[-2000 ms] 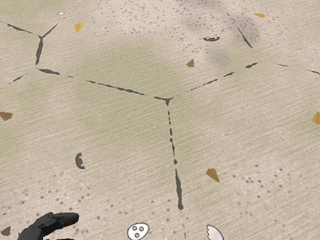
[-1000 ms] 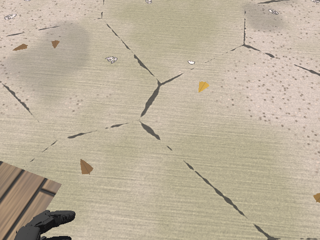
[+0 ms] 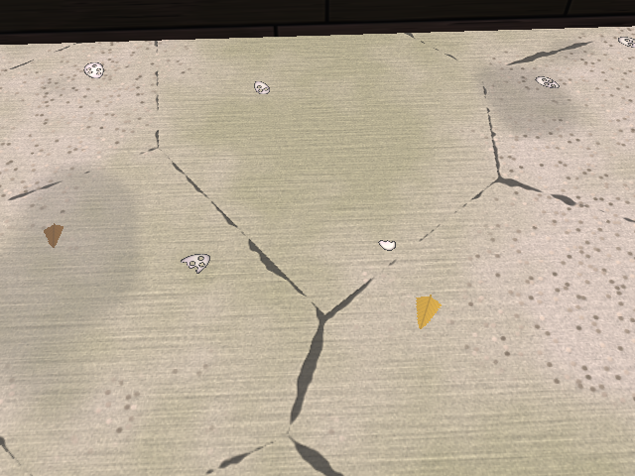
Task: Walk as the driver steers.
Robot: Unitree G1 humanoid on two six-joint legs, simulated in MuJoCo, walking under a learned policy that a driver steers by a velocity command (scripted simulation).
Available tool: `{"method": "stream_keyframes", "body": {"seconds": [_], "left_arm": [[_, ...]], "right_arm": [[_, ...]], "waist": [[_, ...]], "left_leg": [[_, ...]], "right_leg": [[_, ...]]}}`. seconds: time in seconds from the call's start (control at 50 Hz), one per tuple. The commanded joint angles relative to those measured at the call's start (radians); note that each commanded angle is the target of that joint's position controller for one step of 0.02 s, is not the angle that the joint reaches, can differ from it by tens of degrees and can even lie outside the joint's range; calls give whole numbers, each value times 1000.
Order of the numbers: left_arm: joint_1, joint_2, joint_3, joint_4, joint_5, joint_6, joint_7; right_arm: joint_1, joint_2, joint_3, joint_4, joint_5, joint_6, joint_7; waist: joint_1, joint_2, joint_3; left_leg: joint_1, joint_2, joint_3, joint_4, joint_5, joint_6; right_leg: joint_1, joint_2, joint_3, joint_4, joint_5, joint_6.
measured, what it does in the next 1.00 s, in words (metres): walks ahead, turning right: right foot, then left foot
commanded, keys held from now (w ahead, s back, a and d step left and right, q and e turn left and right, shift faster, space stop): w+e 0.34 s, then no key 0.66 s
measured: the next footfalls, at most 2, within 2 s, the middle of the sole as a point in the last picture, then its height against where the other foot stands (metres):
right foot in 0.06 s outside the picture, level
left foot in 0.52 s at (297, 454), level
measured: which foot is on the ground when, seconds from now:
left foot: down 0.00-0.08, up 0.10-0.50, down 0.52-1.00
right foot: up 0.00-0.04, down 0.06-0.54, up 0.56-0.82, down 0.84-1.00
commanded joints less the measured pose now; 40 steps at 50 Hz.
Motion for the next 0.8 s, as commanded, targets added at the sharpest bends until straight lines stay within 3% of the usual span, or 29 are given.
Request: {"method": "stream_keyframes", "body": {"seconds": [0.02,0.04,0.06,0.08,0.1,0.12,0.14,0.16,0.18,0.2,0.26,0.3,0.36,0.44,0.48,0.5,0.52,0.54,0.56,0.58,0.6,0.62,0.64,0.66,0.7,0.74,0.8], "left_arm": [[-36,101,33,-99,-1,-9,-11],[65,134,53,-80,-4,-6,-9],[229,190,87,-37,-6,-4,4],[357,288,118,-10,-9,9,28],[290,350,120,-43,-14,-1,28],[309,258,92,-56,-5,-13,21],[285,213,80,-49,2,-27,21],[224,189,72,-52,1,-35,21],[165,151,61,-64,3,-38,26],[133,140,55,-82,15,-38,31],[137,164,62,-84,11,-43,46],[163,187,69,-75,7,-40,59],[194,189,70,-61,2,-29,70],[268,170,65,-20,2,-11,79],[253,159,62,-18,9,-5,85],[226,147,58,-23,10,-3,86],[221,122,50,-32,15,-5,85],[293,76,33,-47,30,-11,83],[451,59,20,-13,13,-12,80],[460,143,35,8,2,-3,77],[348,177,47,-2,-5,16,81],[274,171,47,-14,1,36,89],[241,158,47,-24,10,53,94],[243,130,42,-25,12,66,96],[267,80,28,-4,19,67,100],[265,68,21,11,24,59,98],[262,67,21,35,31,60,89]], "right_arm": [[-25,-209,-51,-50,14,14,-12],[-36,-219,-53,-53,16,24,-16],[-48,-211,-47,-59,18,27,-20],[-17,-150,-23,-81,-14,16,-21],[34,-41,13,-136,-23,-17,-6],[-78,-135,-3,-146,12,-56,10],[-153,-149,-6,-174,41,-74,16],[-155,-133,-3,-168,26,-81,10],[-150,-144,-11,-156,-3,-76,3],[-131,-146,-15,-152,-11,-64,4],[-130,-112,-9,-159,-23,-35,4],[-205,-87,2,-183,-25,-29,3],[-311,-62,16,-205,-20,-36,14],[-347,-90,8,-218,-17,-51,35],[-305,-112,-3,-208,-24,-57,39],[-248,-115,-7,-191,-30,-61,38],[-193,-138,-13,-179,-45,-68,34],[-128,-201,-22,-185,-69,-72,30],[-69,-188,-21,-161,-58,-51,33],[-56,-141,-10,-153,-20,-34,40],[-112,-109,1,-161,-12,-22,40],[-179,-75,19,-166,-21,-11,39],[-241,-52,31,-169,-27,-3,38],[-277,-58,31,-163,-33,5,37],[-295,-76,24,-149,-40,13,32],[-269,-88,20,-129,-31,17,25],[-284,-81,28,-113,-13,30,20]], "waist": [[61,116,-1],[121,124,-61],[209,102,-145],[235,-57,-236],[126,-248,-349],[204,-92,-373],[199,-57,-241],[144,33,-146],[108,30,-110],[79,5,-91],[58,8,-66],[80,1,-38],[123,-34,-17],[149,-61,-51],[120,-78,-71],[83,-79,-87],[56,-53,-130],[67,96,-264],[82,317,-412],[73,237,-423],[53,155,-296],[62,107,-211],[85,111,-147],[110,151,-109],[118,195,-104],[107,187,-155],[126,152,-153]], "left_leg": [[23,300,-55,123,954,126],[6,286,-39,273,1073,111],[-100,246,-15,492,1024,75],[-377,187,-15,817,559,25],[-783,-41,-175,1151,-223,-32],[-886,4,-361,1190,-207,-4],[-928,44,-351,1147,-126,21],[-886,88,-349,1045,-51,26],[-818,118,-349,956,-11,18],[-754,131,-353,923,19,9],[-706,120,-324,794,77,-38],[-706,101,-312,645,198,-61],[-624,47,-296,405,402,-66],[-559,7,-307,285,481,-30],[-529,9,-318,257,431,7],[-461,7,-304,211,462,30],[-338,41,-307,184,629,56],[-60,223,-466,277,993,143],[165,423,-747,268,1073,326],[122,423,-847,213,751,331],[11,374,-766,172,548,288],[-113,325,-687,135,435,254],[-234,291,-631,99,355,234],[-334,245,-567,62,308,208],[-413,185,-464,49,376,201],[-380,196,-450,66,416,219],[-431,178,-429,72,162,187]], "right_leg": [[62,70,-82,-12,-138,-55],[194,114,-105,-23,-167,-82],[443,152,-94,-91,-109,-122],[748,-15,178,-105,-72,-189],[1019,-238,772,-269,-284,-397],[1019,-250,806,-363,-331,-362],[913,-217,658,-364,-269,-320],[755,-170,540,-364,-156,-284],[642,-135,455,-373,-57,-264],[558,-112,418,-394,9,-261],[434,-80,340,-430,129,-269],[388,-46,289,-434,123,-245],[344,7,234,-406,70,-188],[438,-26,274,-289,157,-140],[501,-48,316,-200,207,-116],[507,-31,314,-138,241,-96],[486,25,290,-34,246,-60],[336,101,256,196,-31,-7],[140,199,197,485,-657,61],[88,153,240,578,-675,77],[43,123,217,618,-609,95],[48,93,186,581,-560,106],[84,58,172,505,-522,111],[158,36,147,391,-496,112],[287,51,84,215,-465,117],[362,50,73,83,-367,109],[504,64,45,-135,-141,77]]}}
